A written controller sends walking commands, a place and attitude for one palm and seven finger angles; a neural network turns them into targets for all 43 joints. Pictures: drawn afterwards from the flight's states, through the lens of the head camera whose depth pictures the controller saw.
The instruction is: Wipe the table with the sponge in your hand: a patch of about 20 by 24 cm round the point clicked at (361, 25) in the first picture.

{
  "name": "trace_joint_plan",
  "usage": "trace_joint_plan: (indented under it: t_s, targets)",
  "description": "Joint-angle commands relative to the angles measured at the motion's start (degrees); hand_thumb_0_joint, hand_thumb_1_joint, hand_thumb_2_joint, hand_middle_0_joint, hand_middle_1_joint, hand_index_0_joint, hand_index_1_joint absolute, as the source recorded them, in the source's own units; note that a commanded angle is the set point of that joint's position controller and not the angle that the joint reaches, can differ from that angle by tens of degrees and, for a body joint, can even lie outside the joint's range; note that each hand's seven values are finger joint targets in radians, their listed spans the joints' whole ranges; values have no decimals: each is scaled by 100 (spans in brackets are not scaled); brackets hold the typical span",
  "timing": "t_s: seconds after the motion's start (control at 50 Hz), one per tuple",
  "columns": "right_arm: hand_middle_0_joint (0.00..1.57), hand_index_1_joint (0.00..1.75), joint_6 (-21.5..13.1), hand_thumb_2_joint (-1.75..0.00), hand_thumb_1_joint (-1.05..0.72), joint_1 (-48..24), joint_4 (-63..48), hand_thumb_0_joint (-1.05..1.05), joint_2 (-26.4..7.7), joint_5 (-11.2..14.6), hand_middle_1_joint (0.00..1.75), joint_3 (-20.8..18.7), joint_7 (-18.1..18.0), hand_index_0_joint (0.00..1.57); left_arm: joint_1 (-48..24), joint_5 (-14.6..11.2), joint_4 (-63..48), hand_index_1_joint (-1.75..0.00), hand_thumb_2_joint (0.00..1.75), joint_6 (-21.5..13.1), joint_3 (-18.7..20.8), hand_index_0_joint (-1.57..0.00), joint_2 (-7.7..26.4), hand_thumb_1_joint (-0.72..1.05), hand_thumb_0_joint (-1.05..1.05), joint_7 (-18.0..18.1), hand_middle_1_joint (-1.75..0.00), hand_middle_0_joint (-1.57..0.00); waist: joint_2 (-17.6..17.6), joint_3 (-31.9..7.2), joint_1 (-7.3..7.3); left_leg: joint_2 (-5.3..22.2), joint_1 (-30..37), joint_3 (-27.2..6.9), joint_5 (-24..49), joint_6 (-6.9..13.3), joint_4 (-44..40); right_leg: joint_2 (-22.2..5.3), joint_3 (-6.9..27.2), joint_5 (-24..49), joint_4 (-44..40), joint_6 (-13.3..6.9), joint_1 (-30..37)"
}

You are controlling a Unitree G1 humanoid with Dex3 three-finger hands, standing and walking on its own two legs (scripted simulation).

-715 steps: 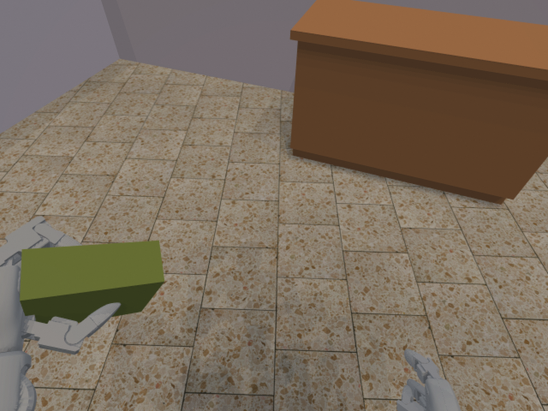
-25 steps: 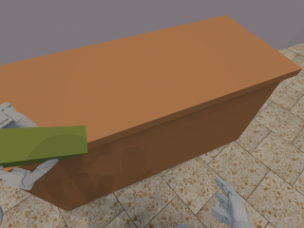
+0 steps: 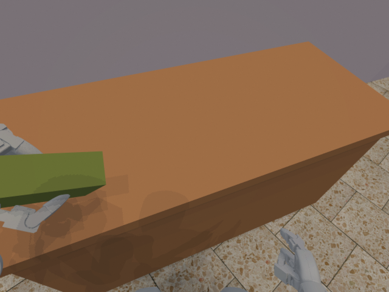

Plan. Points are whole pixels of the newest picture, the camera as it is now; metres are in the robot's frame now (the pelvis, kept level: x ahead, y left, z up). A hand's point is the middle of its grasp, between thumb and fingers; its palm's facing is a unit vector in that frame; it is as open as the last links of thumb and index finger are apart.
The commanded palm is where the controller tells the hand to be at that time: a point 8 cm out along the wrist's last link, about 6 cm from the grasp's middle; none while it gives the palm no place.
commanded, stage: shuffle to correct the standing spot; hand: left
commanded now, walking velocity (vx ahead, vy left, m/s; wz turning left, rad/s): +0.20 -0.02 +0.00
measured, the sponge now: (63, 179) +0.25 +0.21 +0.17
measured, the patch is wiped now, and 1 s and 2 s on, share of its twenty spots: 0.00 0.00 0.00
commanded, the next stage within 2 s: come to a stop and stand still in 0.02 s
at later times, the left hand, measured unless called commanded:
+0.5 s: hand (43, 148) +0.28 +0.25 +0.19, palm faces +0.30 -0.86 -0.41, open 9.1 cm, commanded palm +0.22 +0.30 +0.19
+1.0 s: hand (40, 183) +0.25 +0.25 +0.15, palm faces +0.27 -0.86 -0.43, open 9.1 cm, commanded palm +0.19 +0.29 +0.19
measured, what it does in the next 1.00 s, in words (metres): steps on the spot: right foot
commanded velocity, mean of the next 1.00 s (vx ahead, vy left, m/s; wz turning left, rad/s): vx -0.04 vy -0.03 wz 0.00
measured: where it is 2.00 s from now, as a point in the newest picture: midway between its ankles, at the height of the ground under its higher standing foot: outside the picture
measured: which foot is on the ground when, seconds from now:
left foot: down 0.00-1.00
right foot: up 0.00-0.06, down 0.08-1.00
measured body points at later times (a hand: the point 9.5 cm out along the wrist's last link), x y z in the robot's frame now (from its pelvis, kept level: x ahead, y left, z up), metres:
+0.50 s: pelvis +0.06 +0.02 +0.02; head +0.08 +0.04 +0.47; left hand +0.26 +0.29 +0.21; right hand +0.23 -0.21 -0.05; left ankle +0.07 +0.12 -0.72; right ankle +0.03 -0.08 -0.72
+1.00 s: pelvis +0.02 +0.02 +0.01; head +0.05 +0.04 +0.46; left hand +0.23 +0.30 +0.17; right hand +0.17 -0.24 -0.06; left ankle +0.07 +0.12 -0.72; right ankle +0.03 -0.08 -0.72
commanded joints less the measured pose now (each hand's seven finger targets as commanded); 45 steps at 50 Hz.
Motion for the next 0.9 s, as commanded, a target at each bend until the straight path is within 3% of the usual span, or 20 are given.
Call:
trace_joint_plan:
  t_s: [0.0, 0.04, 0.1, 0.12, 0.16, 0.2, 0.24, 0.3, 0.34, 0.42, 0.56, 0.58, 0.6, 0.62, 0.64, 0.66, 0.68, 0.72, 0.86, 0.88]
  targets:
    - [20, 30, -360, -90, -90, -273, -765, 0, -899, 26, 30, -138, -39, 20, 251, -53, -1378, -160, 130, -358, 571, -120, 694, 10, 0, 79, -160, -120, 1454, -1136, 118, 1124, 87, -1150, -897, 661, -1481, 186, -423, 528, -1970, -8, 907]
    - [20, 30, -312, -90, -90, -251, -783, 0, -880, 31, 30, -83, -55, 20, 25, -24, -1081, -160, 130, -277, 520, -120, 664, 10, 0, 96, -160, -120, 888, -1066, 97, 830, -528, -900, -1993, 378, -1014, 146, -196, 862, -3039, -109, 1710]
    - [20, 30, -228, -90, -90, -137, -730, 0, -870, 14, 30, -149, -52, 20, -339, -84, -717, -160, 130, -87, 302, -120, 588, 10, 0, 43, -160, -120, -1261, -637, 83, -30, -1101, -196, -1336, -17, 1473, -1462, 2857, -55, -4340, -1088, 1318]
    - [20, 30, -232, -90, -90, -244, -740, 0, -884, 48, 30, -148, 5, 20, -626, -100, -817, -160, 130, -68, 193, -120, 542, 10, 0, 70, -160, -120, -1167, -587, 77, 57, -1359, -381, -1058, -100, 1955, -1798, 2958, 969, -4344, -1398, 1578]
    - [20, 30, -281, -90, -90, -277, -633, 0, -786, 21, 30, 6, 34, 20, -963, -69, -941, -160, 130, -178, 250, -120, 620, 10, 0, 116, -160, -120, -197, -787, 67, 259, -779, -525, -1243, -113, 1016, -1532, 1620, 3561, -3702, -1174, 1834]
    - [20, 30, -271, -90, -90, -356, -584, 0, -708, -35, 30, 20, -25, 20, -669, -25, -961, -160, 130, -166, 198, -120, 515, 10, 0, 128, -160, -120, 60, -1171, 36, -43, 622, -214, 367, -64, -765, -819, 594, 4641, -2940, -536, 1991]
    - [20, 30, -236, -90, -90, -338, -754, 0, -926, 2, 30, -172, -41, 20, -337, -60, -1191, -160, 130, -110, 147, -120, 479, 10, 0, 109, -160, -120, 490, -1696, 151, 780, 1977, -908, 3418, 153, -841, -278, 151, 3946, -2283, -34, 1509]
    - [20, 30, -121, -90, -90, -378, -929, 0, -841, -26, 30, -138, -11, 20, 47, -39, -1353, -160, 130, 10, 84, -120, 400, 10, 0, 44, -160, -120, 967, -1380, 126, 1005, 2131, -1196, 4725, 116, -939, 40, -28, 2338, -2448, 36, 997]
    - [20, 30, -133, -90, -90, -378, -953, 0, -805, -74, 30, -121, -7, 20, -26, 6, -1683, -160, 130, -22, 241, -120, 617, 10, 0, 50, -160, -120, 1316, -1223, 171, 1105, 1943, -1145, 4669, -131, -1099, 56, -94, 1529, -2819, -10, 1024]
    - [20, 30, -122, -90, -90, -220, -1008, 0, -878, -36, 30, -173, -32, 20, 440, -87, -1704, -160, 130, -16, 452, -120, 681, 10, 0, 65, -160, -120, 1164, -1470, 139, 992, 1703, -943, 4195, -250, -895, 46, -52, 2682, -3400, -109, 1638]
    - [20, 30, -47, -90, -90, -244, -1008, 0, -904, 28, 30, -131, -181, 20, 568, -227, -1193, -160, 130, 194, 281, -120, 493, 10, 0, 111, -160, -120, 749, -1550, 140, 744, 1038, -778, 1814, -191, -1187, -127, 290, 3264, -3615, -45, 2004]
    - [20, 30, -26, -90, -90, 755, -1624, 0, -1201, 454, 30, 672, -588, 20, -5097, -44, -2894, -160, 130, -797, 2006, -120, 5145, 10, 0, 78, -160, -120, 1770, -642, -134, 335, 310, -813, 1068, 80, -1547, 304, 141, 1642, -3326, 252, 2096]
    - [20, 30, -334, -90, -90, 316, -1204, 0, -633, 318, 30, -60, -431, 20, -3250, 50, -156, -160, 130, -364, 1723, -120, 2067, 10, 0, -12, -160, -120, 595, -566, 122, 687, 689, -743, 390, -77, -1077, -155, 144, 776, -3553, 0, 668]
    - [20, 30, -428, -90, -90, 68, -1012, 0, -1016, 52, 30, -10, -211, 20, -2291, -21, 673, -160, 130, -187, 1018, -120, 1588, 10, 0, -81, -160, -120, 338, -499, 175, 491, 1094, -687, 332, -88, -1081, -119, 351, 1026, -3772, -161, 402]
    - [20, 30, -494, -90, -90, 97, -1046, 0, -1205, -47, 30, -148, -88, 20, -2015, -30, 332, -160, 130, -225, 1125, -120, 1867, 10, 0, -119, -160, -120, 55, -811, 282, 401, 1070, -645, 189, -89, -835, -252, 726, 1458, -3918, -248, 476]
    - [20, 30, -552, -90, -90, 174, -1089, 0, -1172, -40, 30, -130, 22, 20, -1542, -96, 73, -160, 130, -295, 758, -120, 1474, 10, 0, -201, -160, -120, -179, -1059, 286, 289, 1006, -638, 240, -43, -568, -481, 953, 1860, -3890, -279, 658]
    - [20, 30, -605, -90, -90, -36, -1007, 0, -1151, 14, 30, -116, 135, 20, -1245, -157, 6, -160, 130, -289, 463, -120, 1121, 10, 0, -244, -160, -120, 178, -1360, 267, 284, 1279, -586, 262, -30, -565, -510, 1043, 1936, -3730, -295, 666]
    - [20, 30, -641, -90, -90, 260, -1123, 0, -1115, 35, 30, -113, 272, 20, -227, -167, -674, -160, 130, -280, 44, -120, 575, 10, 0, -271, -160, -120, 91, -1411, 352, 306, 1116, -554, 695, 29, -550, -529, 790, 2671, -3555, -172, 1061]
    - [20, 30, -536, -90, -90, -35, -1077, 0, -1144, -40, 30, -123, 95, 20, -188, -41, -845, -160, 130, -250, 727, -120, 1113, 10, 0, -110, -160, -120, 270, -870, 224, 408, 812, -690, -72, -23, -853, -386, 655, 1507, -3794, -203, 718]
    - [20, 30, -475, -90, -90, -67, -1059, 0, -1192, -31, 30, -128, 60, 20, -392, -28, -1037, -160, 130, -256, 992, -120, 1521, 10, 0, -65, -160, -120, 487, -968, 198, 409, 912, -727, -98, -15, -875, -373, 713, 1452, -3735, -233, 699]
